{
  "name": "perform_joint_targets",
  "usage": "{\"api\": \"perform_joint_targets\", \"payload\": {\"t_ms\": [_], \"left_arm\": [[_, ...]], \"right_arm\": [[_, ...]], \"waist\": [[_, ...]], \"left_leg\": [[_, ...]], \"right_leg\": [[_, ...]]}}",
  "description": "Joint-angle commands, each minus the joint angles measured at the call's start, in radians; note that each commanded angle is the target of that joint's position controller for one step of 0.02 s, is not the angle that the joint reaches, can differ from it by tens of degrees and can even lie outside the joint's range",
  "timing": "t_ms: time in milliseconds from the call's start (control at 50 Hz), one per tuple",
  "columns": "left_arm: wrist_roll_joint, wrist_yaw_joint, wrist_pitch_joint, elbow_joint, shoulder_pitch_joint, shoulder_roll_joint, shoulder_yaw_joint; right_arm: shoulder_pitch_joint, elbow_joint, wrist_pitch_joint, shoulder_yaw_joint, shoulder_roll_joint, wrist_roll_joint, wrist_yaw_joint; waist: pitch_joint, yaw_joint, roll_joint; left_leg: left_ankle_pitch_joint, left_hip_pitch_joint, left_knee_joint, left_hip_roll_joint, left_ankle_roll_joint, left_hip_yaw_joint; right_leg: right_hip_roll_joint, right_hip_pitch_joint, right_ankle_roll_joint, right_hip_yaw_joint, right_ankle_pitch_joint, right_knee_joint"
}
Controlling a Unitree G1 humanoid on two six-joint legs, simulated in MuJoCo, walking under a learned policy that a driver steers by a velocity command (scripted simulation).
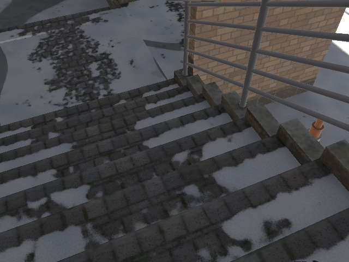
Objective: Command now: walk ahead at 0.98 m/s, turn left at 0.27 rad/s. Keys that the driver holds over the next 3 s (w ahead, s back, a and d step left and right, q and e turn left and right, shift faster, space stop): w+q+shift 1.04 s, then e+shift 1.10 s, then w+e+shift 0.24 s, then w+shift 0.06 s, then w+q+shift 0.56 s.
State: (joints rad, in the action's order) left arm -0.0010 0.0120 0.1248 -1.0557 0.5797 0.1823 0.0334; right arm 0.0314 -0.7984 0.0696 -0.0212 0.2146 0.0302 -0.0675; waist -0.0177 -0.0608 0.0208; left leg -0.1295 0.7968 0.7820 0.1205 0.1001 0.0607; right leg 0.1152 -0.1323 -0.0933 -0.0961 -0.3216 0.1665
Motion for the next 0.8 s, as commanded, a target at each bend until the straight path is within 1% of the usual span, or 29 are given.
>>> {"api": "perform_joint_targets", "payload": {"t_ms": [20, 60, 80, 100, 120, 140, 160, 200, 220, 260, 300, 340, 380, 420, 480, 500, 520, 540, 560, 580, 600, 620, 640, 660, 680, 700, 740, 780, 800], "left_arm": [[-0.001, -0.010, 0.034, 0.086, -0.071, 0.172, 0.019], [0.005, -0.038, 0.026, 0.115, -0.162, 0.220, 0.028], [0.013, -0.053, 0.011, 0.134, -0.242, 0.249, 0.035], [0.000, -0.061, -0.003, 0.153, -0.331, 0.285, 0.047], [0.015, -0.067, -0.012, 0.145, -0.388, 0.265, 0.062], [0.030, -0.062, 0.001, 0.219, -0.237, 0.070, 0.010], [0.008, -0.058, 0.005, 0.259, -0.192, 0.084, 0.000], [0.039, -0.037, 0.012, 0.292, -0.291, 0.172, 0.022], [0.049, -0.036, -0.011, 0.294, -0.332, 0.175, 0.026], [0.048, -0.036, -0.074, 0.333, -0.414, 0.159, 0.020], [0.063, -0.009, -0.097, 0.357, -0.457, 0.105, -0.005], [0.051, 0.009, -0.086, 0.300, -0.398, 0.139, 0.011], [0.051, 0.006, -0.065, 0.385, -0.642, 0.187, 0.031], [0.054, 0.027, -0.053, 0.419, -0.684, 0.139, 0.011], [0.018, 0.032, -0.049, 0.412, -0.611, 0.118, 0.004], [0.001, 0.019, -0.047, 0.394, -0.557, 0.132, 0.012], [0.010, 0.007, -0.040, 0.374, -0.454, 0.150, 0.020], [0.010, -0.006, -0.038, 0.335, -0.292, 0.169, 0.035], [0.012, -0.018, -0.042, 0.232, 0.045, 0.230, 0.069], [0.031, -0.018, -0.041, 0.226, 0.062, 0.259, 0.080], [0.081, 0.005, -0.026, 0.217, 0.008, 0.262, 0.050], [0.065, 0.029, -0.022, 0.232, -0.029, 0.230, 0.053], [0.045, 0.032, -0.021, 0.256, -0.060, 0.182, 0.051], [0.041, 0.028, -0.024, 0.258, -0.104, 0.176, 0.048], [0.020, 0.018, -0.004, 0.252, -0.166, 0.212, 0.054], [0.010, 0.019, 0.008, 0.216, -0.164, 0.145, 0.034], [0.014, 0.008, 0.020, 0.187, -0.187, 0.130, 0.015], [0.019, -0.010, 0.020, 0.162, -0.148, 0.223, 0.041], [0.017, -0.005, 0.017, 0.154, -0.115, 0.222, 0.042]], "right_arm": [[-0.005, 0.024, 0.010, -0.005, 0.049, -0.022, -0.014], [0.276, -0.077, 0.003, -0.043, 0.127, -0.011, 0.009], [0.488, -0.138, -0.005, -0.070, 0.178, -0.007, 0.023], [0.642, -0.163, -0.018, -0.094, 0.224, -0.012, 0.038], [0.655, -0.162, -0.035, -0.116, 0.237, -0.041, 0.043], [0.497, -0.145, -0.021, -0.091, 0.241, -0.013, 0.035], [0.472, -0.116, -0.013, -0.094, 0.240, -0.022, 0.038], [0.338, -0.080, -0.007, -0.088, 0.181, -0.014, 0.058], [0.293, -0.066, 0.002, -0.080, 0.176, -0.011, 0.063], [0.285, -0.046, 0.023, -0.060, 0.153, -0.021, 0.069], [0.343, -0.053, 0.031, -0.079, 0.213, -0.025, 0.063], [0.388, -0.043, 0.025, -0.076, 0.199, -0.026, 0.055], [0.560, -0.077, 0.032, -0.070, 0.188, -0.029, 0.078], [0.548, -0.073, 0.022, -0.062, 0.163, -0.029, 0.087], [0.498, -0.053, 0.007, -0.066, 0.187, -0.022, 0.090], [0.489, -0.055, -0.006, -0.063, 0.175, -0.009, 0.103], [0.470, -0.050, -0.015, -0.065, 0.184, 0.005, 0.120], [0.421, -0.050, -0.027, -0.070, 0.203, 0.004, 0.129], [0.257, -0.016, -0.032, -0.076, 0.226, -0.016, 0.130], [0.293, -0.002, -0.038, -0.080, 0.180, -0.041, 0.135], [0.437, 0.040, -0.034, -0.045, 0.059, -0.064, 0.133], [0.595, 0.024, -0.027, -0.039, 0.061, -0.079, 0.142], [0.521, -0.030, -0.040, -0.048, 0.104, -0.030, 0.133], [0.459, -0.026, -0.053, -0.054, 0.108, 0.005, 0.117], [0.378, 0.030, -0.058, -0.054, 0.112, 0.039, 0.101], [0.247, 0.038, -0.081, -0.060, 0.139, 0.052, 0.088], [0.149, 0.080, -0.094, -0.055, 0.106, 0.002, 0.043], [0.176, 0.042, -0.104, -0.052, 0.089, 0.032, 0.029], [0.155, 0.049, -0.109, -0.057, 0.103, 0.025, 0.028]], "waist": [[-0.102, 0.072, -0.049], [0.076, 0.215, -0.157], [0.147, 0.337, -0.173], [0.153, 0.439, -0.146], [0.093, 0.462, 0.067], [0.065, 0.162, 0.249], [0.237, 0.141, 0.110], [-0.020, 0.056, -0.078], [-0.086, 0.026, -0.096], [-0.128, 0.007, -0.081], [-0.068, 0.028, 0.007], [0.006, 0.048, -0.018], [-0.029, 0.168, -0.046], [-0.025, 0.190, -0.025], [0.013, 0.179, 0.082], [-0.009, 0.153, 0.107], [-0.009, 0.105, 0.081], [0.038, 0.004, 0.071], [0.174, -0.199, 0.084], [0.077, -0.215, -0.082], [0.106, -0.003, -0.254], [0.267, 0.081, -0.335], [0.208, 0.036, -0.164], [0.118, 0.056, -0.164], [0.094, 0.086, -0.296], [-0.067, 0.066, -0.183], [-0.179, 0.104, -0.134], [-0.098, 0.114, -0.157], [-0.084, 0.098, -0.172]], "left_leg": [[-0.191, -0.445, -0.068, -0.143, 0.031, 0.125], [-0.089, -0.670, 0.091, -0.229, 0.088, 0.110], [0.056, -0.867, 0.150, -0.251, 0.112, 0.101], [0.227, -0.998, -0.030, -0.234, 0.141, 0.083], [0.317, -1.017, -0.299, -0.131, 0.185, -0.120], [-0.247, -1.132, -0.102, 0.024, 0.218, -0.352], [-0.171, -1.219, -0.254, 0.152, 0.379, -0.678], [0.310, -0.784, -0.494, 0.139, 0.336, -0.725], [0.263, -0.630, -0.469, 0.103, 0.309, -0.662], [0.243, -0.379, -0.478, -0.001, 0.268, -0.511], [0.026, -0.307, -0.497, -0.056, 0.247, -0.419], [-0.034, -0.357, -0.400, -0.079, 0.205, -0.360], [0.112, -0.704, -0.262, -0.057, 0.206, -0.479], [0.294, -0.562, -0.197, -0.129, 0.154, -0.438], [0.376, -0.406, -0.105, -0.157, 0.100, -0.413], [0.384, -0.446, -0.025, -0.157, 0.085, -0.423], [0.402, -0.471, 0.117, -0.192, 0.070, -0.412], [0.353, -0.505, 0.341, -0.222, 0.070, -0.392], [0.097, -0.351, 0.724, -0.187, 0.056, -0.359], [0.733, -0.235, 1.139, -0.324, 0.033, -0.269], [0.950, 0.044, 1.265, -0.245, 0.037, -0.272], [0.836, 0.144, 1.197, -0.162, 0.028, -0.252], [0.649, 0.157, 1.103, -0.110, 0.028, -0.209], [0.596, 0.154, 1.150, -0.092, 0.023, -0.177], [0.434, 0.186, 0.980, -0.037, 0.024, -0.217], [0.387, 0.186, 0.899, -0.008, 0.008, -0.241], [0.169, 0.011, 0.517, -0.023, -0.029, -0.194], [0.092, -0.012, 0.549, -0.063, 0.000, -0.138], [0.106, 0.050, 0.575, -0.079, 0.026, -0.071]], "right_leg": [[-0.228, 0.352, -0.001, -0.038, 0.846, -0.117], [-0.259, 0.256, 0.070, -0.125, 1.354, 0.234], [-0.280, 0.330, 0.082, -0.119, 1.509, 0.532], [-0.244, 0.432, 0.066, -0.102, 1.383, 0.877], [-0.077, 0.555, 0.061, -0.090, 0.572, 1.403], [-0.079, 0.895, 0.057, 0.066, -0.193, 1.597], [-0.083, 0.983, 0.068, 0.186, -0.145, 1.600], [-0.190, 0.928, 0.071, 0.236, -0.039, 1.233], [-0.208, 0.868, 0.092, 0.228, -0.071, 1.137], [-0.226, 0.725, 0.135, 0.192, -0.027, 0.896], [-0.194, 0.568, 0.136, 0.095, 0.135, 0.787], [-0.195, 0.521, 0.096, 0.093, 0.439, 0.820], [-0.210, 0.925, 0.072, 0.174, 0.524, 0.711], [-0.149, 0.733, 0.076, 0.135, 0.712, 0.494], [-0.095, 0.373, 0.097, 0.114, 0.759, 0.407], [-0.109, 0.343, 0.117, 0.143, 0.732, 0.362], [-0.126, 0.275, 0.128, 0.158, 0.787, 0.263], [-0.156, 0.159, 0.136, 0.168, 0.860, 0.161], [-0.192, -0.202, 0.111, 0.145, 0.990, 0.341], [-0.343, -0.140, 0.036, 0.343, 0.759, 0.056], [-0.437, -0.337, 0.170, 0.252, 1.521, 0.608], [-0.546, -0.418, 0.144, 0.400, 1.487, 0.654], [-0.508, -0.217, 0.101, 0.401, 0.961, 0.510], [-0.501, -0.028, 0.065, 0.431, 0.720, 0.458], [-0.558, 0.128, -0.002, 0.549, 0.447, 0.399], [-0.533, 0.324, 0.011, 0.508, 0.485, 0.395], [-0.447, 0.618, 0.026, 0.321, 0.363, 0.341], [-0.487, 0.540, 0.034, 0.315, 0.477, 0.408], [-0.478, 0.465, 0.060, 0.260, 0.512, 0.438]]}}
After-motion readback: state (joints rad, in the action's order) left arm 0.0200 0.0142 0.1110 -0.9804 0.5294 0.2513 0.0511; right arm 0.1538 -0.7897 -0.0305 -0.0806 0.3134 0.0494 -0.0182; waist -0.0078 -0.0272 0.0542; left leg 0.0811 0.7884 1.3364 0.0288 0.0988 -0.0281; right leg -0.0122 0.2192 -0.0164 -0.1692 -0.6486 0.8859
